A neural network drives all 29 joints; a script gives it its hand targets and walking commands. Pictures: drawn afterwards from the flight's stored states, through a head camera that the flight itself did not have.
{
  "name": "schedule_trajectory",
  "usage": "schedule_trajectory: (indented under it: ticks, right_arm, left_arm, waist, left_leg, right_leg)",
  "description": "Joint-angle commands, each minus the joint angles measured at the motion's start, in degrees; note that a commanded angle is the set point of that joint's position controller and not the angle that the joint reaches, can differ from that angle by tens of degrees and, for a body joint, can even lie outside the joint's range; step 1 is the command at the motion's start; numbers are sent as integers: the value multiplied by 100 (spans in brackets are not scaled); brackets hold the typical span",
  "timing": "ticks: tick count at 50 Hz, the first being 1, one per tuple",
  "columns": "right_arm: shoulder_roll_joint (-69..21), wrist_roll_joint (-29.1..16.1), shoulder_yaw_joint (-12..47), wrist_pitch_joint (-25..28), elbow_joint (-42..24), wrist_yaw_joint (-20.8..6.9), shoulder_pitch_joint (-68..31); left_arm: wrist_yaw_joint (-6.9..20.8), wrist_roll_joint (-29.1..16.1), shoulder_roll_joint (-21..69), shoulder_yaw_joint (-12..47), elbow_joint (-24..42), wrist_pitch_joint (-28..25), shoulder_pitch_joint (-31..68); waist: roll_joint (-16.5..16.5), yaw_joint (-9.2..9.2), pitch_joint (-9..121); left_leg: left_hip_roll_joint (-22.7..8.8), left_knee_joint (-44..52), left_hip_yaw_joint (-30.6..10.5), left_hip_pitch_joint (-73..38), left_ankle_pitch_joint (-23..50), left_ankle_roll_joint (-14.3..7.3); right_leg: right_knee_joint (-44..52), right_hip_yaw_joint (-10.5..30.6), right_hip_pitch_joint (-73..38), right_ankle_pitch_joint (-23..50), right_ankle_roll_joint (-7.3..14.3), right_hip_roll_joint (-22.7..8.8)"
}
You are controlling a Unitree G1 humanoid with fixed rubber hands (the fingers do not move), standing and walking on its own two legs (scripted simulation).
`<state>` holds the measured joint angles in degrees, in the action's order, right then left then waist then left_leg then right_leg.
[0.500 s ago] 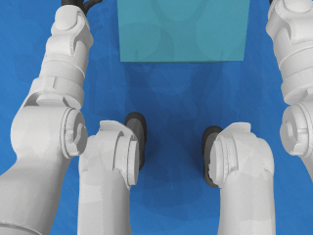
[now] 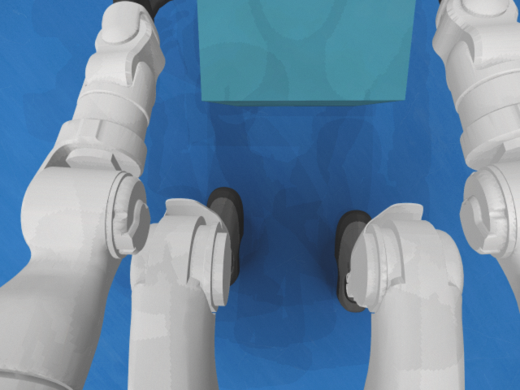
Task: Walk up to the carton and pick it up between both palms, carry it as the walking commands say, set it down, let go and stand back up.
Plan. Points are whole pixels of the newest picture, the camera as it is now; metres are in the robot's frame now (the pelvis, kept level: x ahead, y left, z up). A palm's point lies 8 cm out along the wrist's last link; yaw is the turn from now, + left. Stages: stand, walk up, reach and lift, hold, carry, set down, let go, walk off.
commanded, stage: reach and lift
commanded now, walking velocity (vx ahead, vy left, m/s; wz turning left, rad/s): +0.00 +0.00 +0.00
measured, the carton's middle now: (299, 26) +0.53 +0.01 -0.25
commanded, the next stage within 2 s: none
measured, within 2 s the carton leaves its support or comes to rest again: leaves its support in 1.10 s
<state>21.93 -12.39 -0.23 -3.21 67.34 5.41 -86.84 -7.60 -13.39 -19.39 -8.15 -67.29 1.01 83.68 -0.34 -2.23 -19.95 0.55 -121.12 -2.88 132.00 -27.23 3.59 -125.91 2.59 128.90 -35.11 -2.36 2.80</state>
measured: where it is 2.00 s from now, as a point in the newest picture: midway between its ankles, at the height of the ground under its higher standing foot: (287, 264)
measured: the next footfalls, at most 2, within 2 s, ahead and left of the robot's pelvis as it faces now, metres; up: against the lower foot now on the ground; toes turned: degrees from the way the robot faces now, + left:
none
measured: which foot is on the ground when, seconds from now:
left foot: down 0.00-1.00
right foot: down 0.00-1.00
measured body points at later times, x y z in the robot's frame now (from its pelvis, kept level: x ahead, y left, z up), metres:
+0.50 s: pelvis +0.00 +0.00 +0.00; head +0.38 -0.01 +0.24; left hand +0.55 +0.16 -0.18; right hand +0.58 -0.15 -0.18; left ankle +0.14 +0.14 -0.34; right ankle +0.10 -0.13 -0.34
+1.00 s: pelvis +0.01 +0.00 -0.01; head +0.38 -0.01 +0.26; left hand +0.55 +0.17 -0.18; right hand +0.57 -0.14 -0.18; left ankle +0.14 +0.14 -0.34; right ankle +0.10 -0.12 -0.34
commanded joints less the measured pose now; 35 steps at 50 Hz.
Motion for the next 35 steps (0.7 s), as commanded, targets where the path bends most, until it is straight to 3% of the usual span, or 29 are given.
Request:
schedule_trajectory:
  ticks: [1, 7, 18, 22, 27, 31, 35]
  right_arm:
    - [480, 6, -53, 117, -502, 18, -1575]
    - [228, 31, 16, 151, -533, 37, -1691]
    - [-752, -48, 432, 161, -684, -65, -1977]
    - [-2037, 114, 588, 85, -737, -335, -2282]
    - [-4604, 479, 690, -164, -869, -1071, -2930]
    - [-5360, 732, 437, -367, -1050, -1433, -2760]
    - [-5716, 891, 286, -480, -1175, -1565, -2483]
  left_arm:
    - [-40, 30, -595, -26, 500, -108, 1433]
    - [-89, 119, -327, 8, 528, -132, 1528]
    - [-59, 496, 485, -79, 622, -165, 1635]
    - [279, 562, 1718, 120, 753, -85, 2104]
    - [1079, 801, 4206, 406, 1046, 244, 2871]
    - [1469, 1011, 5015, 225, 1255, 520, 2784]
    - [1675, 981, 5442, 230, 1454, 638, 2604]
  waist:
    - [258, -123, 6860]
    - [261, -143, 6890]
    - [373, -482, 6826]
    - [420, -451, 6671]
    - [514, -469, 6420]
    - [545, -486, 6186]
    - [568, -366, 6185]
  left_leg:
    - [107, 548, 622, -3990, 1554, -28]
    - [174, 574, 619, -4128, 1614, -28]
    - [273, 628, 677, -4242, 1652, -82]
    - [323, 589, 696, -4052, 1596, -111]
    - [461, 490, 805, -3749, 1421, -188]
    - [515, 397, 867, -3493, 1451, -222]
    - [531, 300, 859, -3312, 1687, -241]
  right_leg:
    - [1222, -421, -2804, 1539, -14, -62]
    - [1241, -440, -2841, 1580, -23, 6]
    - [1284, -421, -2955, 1600, -70, 183]
    - [1273, -391, -2913, 1630, -41, 274]
    - [1183, -467, -2649, 1481, 41, 441]
    - [1128, -524, -2348, 1468, 89, 521]
    - [1078, -531, -2219, 1717, 133, 533]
